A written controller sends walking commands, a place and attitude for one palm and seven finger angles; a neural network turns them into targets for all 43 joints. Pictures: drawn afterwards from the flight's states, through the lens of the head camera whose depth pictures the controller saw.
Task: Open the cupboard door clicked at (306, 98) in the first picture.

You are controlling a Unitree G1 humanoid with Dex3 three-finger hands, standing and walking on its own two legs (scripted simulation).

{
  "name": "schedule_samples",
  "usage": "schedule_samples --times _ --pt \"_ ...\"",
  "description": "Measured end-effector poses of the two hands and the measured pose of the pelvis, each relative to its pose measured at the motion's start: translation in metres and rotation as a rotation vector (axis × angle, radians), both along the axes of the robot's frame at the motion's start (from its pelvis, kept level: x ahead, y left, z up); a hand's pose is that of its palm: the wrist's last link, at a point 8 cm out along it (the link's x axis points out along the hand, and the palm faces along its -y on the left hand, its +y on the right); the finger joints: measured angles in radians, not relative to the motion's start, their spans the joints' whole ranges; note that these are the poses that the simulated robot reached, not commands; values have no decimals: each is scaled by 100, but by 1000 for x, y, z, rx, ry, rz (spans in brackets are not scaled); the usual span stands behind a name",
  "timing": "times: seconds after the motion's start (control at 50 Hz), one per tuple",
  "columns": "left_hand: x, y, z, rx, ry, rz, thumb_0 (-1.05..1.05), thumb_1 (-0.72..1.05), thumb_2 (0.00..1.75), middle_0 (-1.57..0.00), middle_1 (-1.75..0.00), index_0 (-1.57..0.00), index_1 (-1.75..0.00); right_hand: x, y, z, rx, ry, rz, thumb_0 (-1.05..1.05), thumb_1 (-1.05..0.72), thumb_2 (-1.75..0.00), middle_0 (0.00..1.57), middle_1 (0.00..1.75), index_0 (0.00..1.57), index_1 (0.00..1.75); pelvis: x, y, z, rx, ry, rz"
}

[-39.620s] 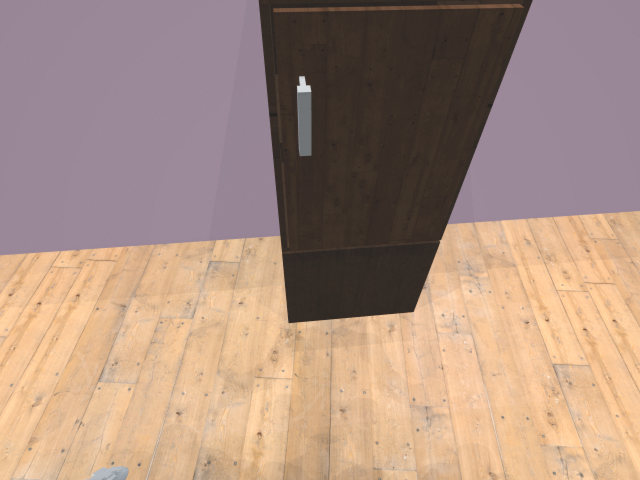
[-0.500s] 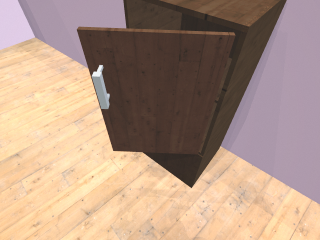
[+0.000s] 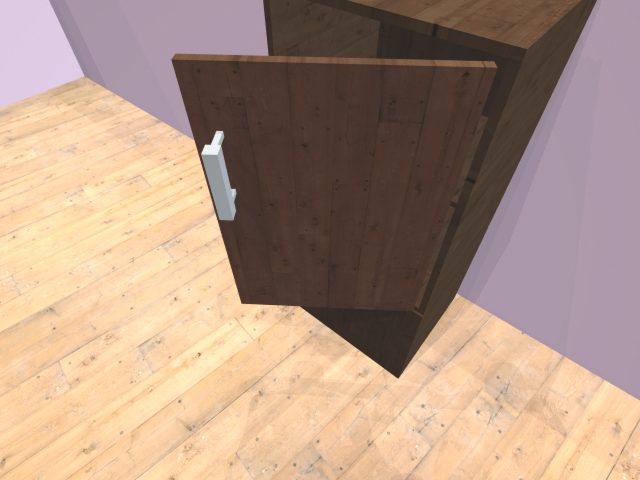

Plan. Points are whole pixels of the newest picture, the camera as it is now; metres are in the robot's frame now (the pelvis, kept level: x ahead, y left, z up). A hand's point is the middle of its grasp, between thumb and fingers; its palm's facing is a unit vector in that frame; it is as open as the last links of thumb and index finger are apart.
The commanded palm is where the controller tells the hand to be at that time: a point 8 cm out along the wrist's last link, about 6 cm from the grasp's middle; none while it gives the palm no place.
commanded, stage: come to a stop and stand still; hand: left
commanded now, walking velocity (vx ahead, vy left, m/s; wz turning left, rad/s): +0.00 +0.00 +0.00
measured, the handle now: (223, 176) +0.52 +0.19 +0.08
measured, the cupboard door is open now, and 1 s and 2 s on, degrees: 37 37 37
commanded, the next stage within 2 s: look again from close up in 0.04 s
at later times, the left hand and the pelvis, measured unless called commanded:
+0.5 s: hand out of the picture +0.02 +0.18 -0.17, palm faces +0.00 -0.98 -0.20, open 7.4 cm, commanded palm none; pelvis +0.01 +0.01 +0.00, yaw -1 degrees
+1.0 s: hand (176, 410) +0.20 +0.18 +0.01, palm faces +0.10 -0.99 -0.04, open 7.9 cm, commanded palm +0.12 +0.25 -0.04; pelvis -0.03 -0.01 -0.03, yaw +1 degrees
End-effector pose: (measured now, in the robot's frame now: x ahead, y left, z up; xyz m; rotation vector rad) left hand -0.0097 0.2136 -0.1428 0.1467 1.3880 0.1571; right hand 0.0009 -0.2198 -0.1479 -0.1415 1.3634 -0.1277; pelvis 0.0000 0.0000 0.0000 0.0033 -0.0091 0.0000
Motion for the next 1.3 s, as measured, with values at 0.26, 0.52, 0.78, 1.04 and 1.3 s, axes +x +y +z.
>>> schedule_samples --times 0.26,0.52,0.78,1.04,1.3 --pt "19 14 0 6 -18 -19 0 91 90 -20 -30 -20 -30 12 0 6 -22 -6 1 1 -92 -90 20 30 20 29 5 5 2 1 -1 -8" --pt "22 18 -1 0 -14 -25 0 90 90 -20 -30 -20 -30 17 1 10 -33 -10 -1 1 -92 -90 20 30 20 29 6 8 4 0 -3 -13" --pt "42 25 18 17 -178 66 1 90 90 -20 -30 -20 -30 22 0 15 -45 -97 -3 1 -92 -90 20 30 20 29 2 10 3 -2 6 -3" --pt "170 20 141 -87 -1416 -174 0 72 82 -21 -42 -21 -42 144 -45 50 -102 -781 135 1 -91 -90 20 30 20 29 -41 -15 -47 1 167 22" --pt "131 46 135 -30 -1406 -123 1 42 69 -23 -61 -23 -60 156 -39 37 -112 -801 238 1 -91 -90 20 30 20 29 -52 -34 -65 -53 167 71"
